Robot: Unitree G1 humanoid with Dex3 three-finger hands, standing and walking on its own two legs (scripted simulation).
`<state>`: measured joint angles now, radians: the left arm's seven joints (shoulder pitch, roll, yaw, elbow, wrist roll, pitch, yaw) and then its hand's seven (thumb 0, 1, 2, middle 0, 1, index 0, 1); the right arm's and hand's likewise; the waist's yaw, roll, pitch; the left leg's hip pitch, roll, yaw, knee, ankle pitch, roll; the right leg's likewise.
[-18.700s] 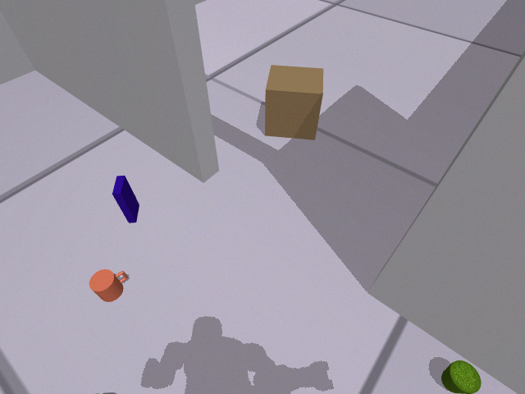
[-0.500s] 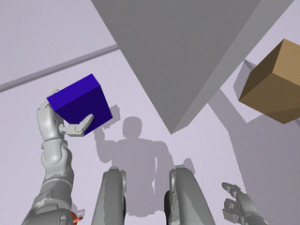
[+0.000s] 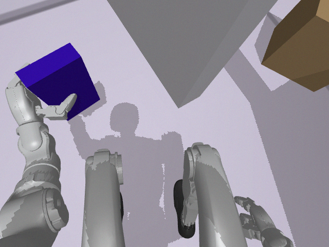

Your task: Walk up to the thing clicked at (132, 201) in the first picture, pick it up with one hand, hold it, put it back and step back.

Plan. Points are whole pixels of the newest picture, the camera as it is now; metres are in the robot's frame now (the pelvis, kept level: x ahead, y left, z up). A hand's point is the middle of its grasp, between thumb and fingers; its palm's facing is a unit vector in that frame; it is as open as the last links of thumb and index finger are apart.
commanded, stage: crouch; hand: left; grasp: from the side
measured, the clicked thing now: (68, 89) +0.46 +0.21 -0.05
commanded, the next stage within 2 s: lower in 0.76 s
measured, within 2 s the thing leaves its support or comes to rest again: neither
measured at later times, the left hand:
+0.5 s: hand (63, 103) +0.46 +0.25 -0.13, palm faces +0.28 -0.96 -0.01, open 8.2 cm
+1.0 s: hand (68, 108) +0.46 +0.25 -0.18, palm faces +0.26 -0.96 -0.02, open 8.3 cm
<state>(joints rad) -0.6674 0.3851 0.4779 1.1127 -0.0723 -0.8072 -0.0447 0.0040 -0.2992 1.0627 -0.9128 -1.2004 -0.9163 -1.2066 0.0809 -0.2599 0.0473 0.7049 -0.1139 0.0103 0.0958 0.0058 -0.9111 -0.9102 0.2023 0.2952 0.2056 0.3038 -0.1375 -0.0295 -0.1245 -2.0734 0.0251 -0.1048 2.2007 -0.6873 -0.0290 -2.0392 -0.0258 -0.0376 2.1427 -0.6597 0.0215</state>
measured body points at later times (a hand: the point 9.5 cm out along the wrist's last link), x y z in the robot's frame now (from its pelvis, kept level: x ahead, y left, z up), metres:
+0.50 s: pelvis -0.01 +0.01 -0.07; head +0.21 +0.08 +0.32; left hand +0.44 +0.30 -0.13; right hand +0.10 -0.26 -0.17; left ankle +0.09 +0.13 -0.36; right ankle +0.10 -0.13 -0.36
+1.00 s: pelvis +0.00 +0.01 -0.09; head +0.23 +0.09 +0.29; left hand +0.44 +0.30 -0.18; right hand +0.09 -0.27 -0.18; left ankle +0.09 +0.13 -0.36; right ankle +0.10 -0.13 -0.36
